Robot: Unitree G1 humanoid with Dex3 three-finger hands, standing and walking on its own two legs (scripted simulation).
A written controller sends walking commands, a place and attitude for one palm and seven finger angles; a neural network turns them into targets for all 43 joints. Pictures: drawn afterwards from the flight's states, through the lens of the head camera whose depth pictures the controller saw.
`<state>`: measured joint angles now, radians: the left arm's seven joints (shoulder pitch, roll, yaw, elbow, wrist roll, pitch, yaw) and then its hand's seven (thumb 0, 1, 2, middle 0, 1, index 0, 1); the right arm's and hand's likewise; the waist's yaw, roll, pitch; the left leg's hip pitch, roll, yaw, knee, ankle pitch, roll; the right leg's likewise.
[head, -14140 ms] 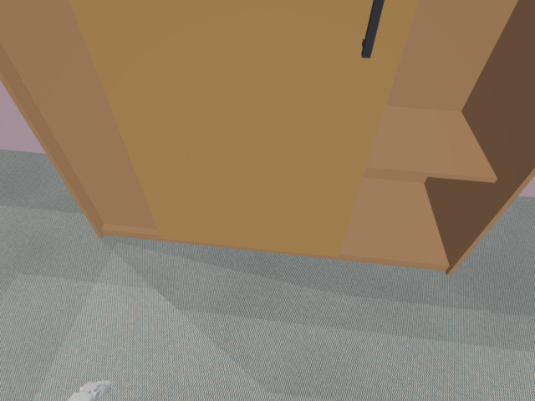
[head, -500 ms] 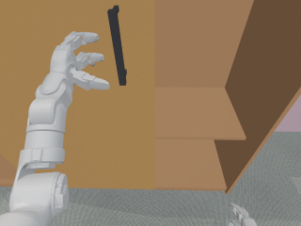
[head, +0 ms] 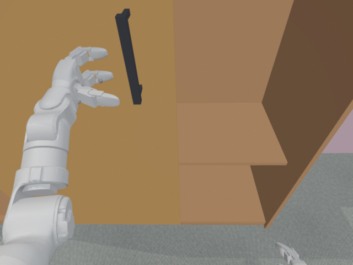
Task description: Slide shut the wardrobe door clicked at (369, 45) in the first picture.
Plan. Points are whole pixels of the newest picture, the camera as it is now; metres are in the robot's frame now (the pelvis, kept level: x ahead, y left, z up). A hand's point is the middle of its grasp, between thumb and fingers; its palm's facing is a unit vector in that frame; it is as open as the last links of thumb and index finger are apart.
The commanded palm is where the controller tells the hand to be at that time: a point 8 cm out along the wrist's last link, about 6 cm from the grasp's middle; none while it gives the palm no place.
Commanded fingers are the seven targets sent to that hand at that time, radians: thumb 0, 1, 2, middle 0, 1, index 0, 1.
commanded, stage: move the hooked fingers beside the handle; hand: left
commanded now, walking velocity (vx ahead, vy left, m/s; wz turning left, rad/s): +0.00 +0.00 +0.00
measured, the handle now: (132, 60) +0.47 +0.12 +0.26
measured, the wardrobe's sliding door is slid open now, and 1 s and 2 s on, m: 0.47 0.47 0.47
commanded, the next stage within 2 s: none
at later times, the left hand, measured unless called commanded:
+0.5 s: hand (103, 77) +0.42 +0.17 +0.25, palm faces +0.02 -1.00 +0.00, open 14.0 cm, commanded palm +0.40 +0.22 +0.26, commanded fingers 0.00 -0.50 0.30 -0.30 -1.20 -0.30 -1.20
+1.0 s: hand (105, 73) +0.42 +0.16 +0.26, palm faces +0.03 -1.00 +0.00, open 14.0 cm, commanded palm +0.40 +0.22 +0.25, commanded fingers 0.00 -0.50 0.30 -0.30 -1.20 -0.30 -1.20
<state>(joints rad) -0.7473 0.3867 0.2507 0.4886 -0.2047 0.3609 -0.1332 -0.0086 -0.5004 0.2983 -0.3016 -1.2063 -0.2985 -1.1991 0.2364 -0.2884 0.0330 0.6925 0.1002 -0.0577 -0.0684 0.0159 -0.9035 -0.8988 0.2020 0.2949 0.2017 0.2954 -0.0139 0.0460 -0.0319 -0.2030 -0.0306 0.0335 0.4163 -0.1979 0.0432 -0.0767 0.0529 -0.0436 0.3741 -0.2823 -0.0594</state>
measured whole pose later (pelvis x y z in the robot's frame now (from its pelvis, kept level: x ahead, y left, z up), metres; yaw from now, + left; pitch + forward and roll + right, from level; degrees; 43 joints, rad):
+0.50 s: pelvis -0.01 +0.01 +0.00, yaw +0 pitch -1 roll +0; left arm -0.78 0.36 0.24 0.50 -0.21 0.29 -0.12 -0.01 -0.50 0.30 -0.30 -1.20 -0.29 -1.20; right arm 0.24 -0.28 0.04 0.70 0.09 -0.06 -0.07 0.02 -0.90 -0.90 0.20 0.29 0.20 0.30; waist -0.02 0.04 -0.01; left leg -0.21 -0.04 0.03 0.41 -0.19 0.05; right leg -0.09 0.05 -0.04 0.38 -0.28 -0.05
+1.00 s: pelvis -0.01 +0.01 +0.00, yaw +0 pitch -1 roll +0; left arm -0.80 0.34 0.24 0.50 -0.20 0.30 -0.08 -0.01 -0.50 0.30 -0.30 -1.21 -0.30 -1.20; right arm 0.24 -0.27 0.04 0.71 0.09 -0.07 -0.07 0.02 -0.90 -0.90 0.20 0.29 0.20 0.30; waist -0.03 0.04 -0.02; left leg -0.20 -0.04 0.04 0.41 -0.18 0.05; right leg -0.09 0.05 -0.04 0.38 -0.27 -0.05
